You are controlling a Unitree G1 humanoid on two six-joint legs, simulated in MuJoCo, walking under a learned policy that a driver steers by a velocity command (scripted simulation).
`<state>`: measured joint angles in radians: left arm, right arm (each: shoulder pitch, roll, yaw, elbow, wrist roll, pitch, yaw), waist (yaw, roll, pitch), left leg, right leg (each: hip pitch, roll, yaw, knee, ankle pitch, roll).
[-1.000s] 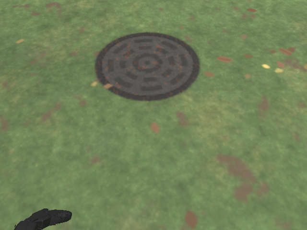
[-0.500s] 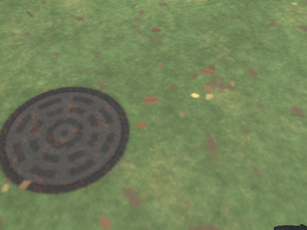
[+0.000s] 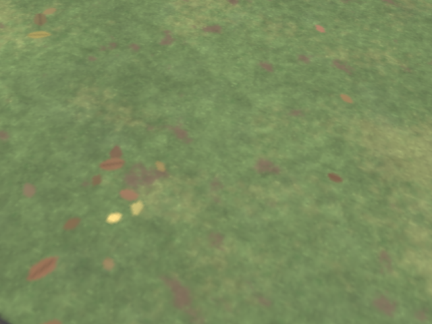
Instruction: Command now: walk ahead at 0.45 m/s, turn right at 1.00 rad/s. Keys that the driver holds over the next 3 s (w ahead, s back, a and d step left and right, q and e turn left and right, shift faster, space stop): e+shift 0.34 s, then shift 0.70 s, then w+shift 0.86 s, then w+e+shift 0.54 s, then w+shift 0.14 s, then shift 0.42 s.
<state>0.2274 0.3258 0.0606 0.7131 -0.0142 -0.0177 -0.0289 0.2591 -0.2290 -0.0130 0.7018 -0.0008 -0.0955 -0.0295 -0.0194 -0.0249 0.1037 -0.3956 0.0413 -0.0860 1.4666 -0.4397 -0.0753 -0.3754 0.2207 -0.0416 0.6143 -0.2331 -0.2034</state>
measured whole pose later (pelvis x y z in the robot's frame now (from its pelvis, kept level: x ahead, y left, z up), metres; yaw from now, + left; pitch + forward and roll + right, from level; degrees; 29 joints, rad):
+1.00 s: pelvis +0.22 +0.07 +0.02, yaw -32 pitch +0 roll +0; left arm 0.14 0.21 0.02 0.75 0.01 0.01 0.01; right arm 0.18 -0.24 -0.03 0.76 -0.02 0.01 -0.01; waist 0.00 0.00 0.01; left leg -0.23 0.03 0.00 0.54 -0.31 -0.02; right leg -0.28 0.04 0.05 0.55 -0.26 -0.01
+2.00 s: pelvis +0.68 -0.18 +0.03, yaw -34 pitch +0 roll +2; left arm 0.19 0.26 0.04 0.82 0.03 -0.06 -0.05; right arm 0.44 -0.27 -0.06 0.94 -0.03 -0.09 0.02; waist -0.02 -0.03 0.01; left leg -0.08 -0.09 0.13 0.34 -0.28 0.09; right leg -0.68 -0.09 0.07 1.17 -0.13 -0.09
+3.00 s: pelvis +1.31 -0.79 +0.03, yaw -63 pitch +1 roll +3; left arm -0.01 0.28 0.01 0.73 0.00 -0.06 -0.02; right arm 0.32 -0.30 -0.04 0.91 0.02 -0.10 0.01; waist -0.10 -0.03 0.08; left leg -0.11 -0.05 0.09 0.32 -0.22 0.03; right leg -0.56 -0.03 0.08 0.60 -0.01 -0.01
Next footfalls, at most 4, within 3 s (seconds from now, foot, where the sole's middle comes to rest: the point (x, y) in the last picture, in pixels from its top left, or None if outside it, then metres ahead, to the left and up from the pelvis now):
0.24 left None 0.40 0.12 -0.75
0.60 right None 0.22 -0.05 -0.75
0.92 left None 0.32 0.17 -0.75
1.76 left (249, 233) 0.71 -0.12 -0.75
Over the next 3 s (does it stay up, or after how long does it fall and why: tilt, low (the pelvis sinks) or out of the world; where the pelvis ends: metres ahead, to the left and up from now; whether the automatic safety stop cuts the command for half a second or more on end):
stays up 1.31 -0.79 0.03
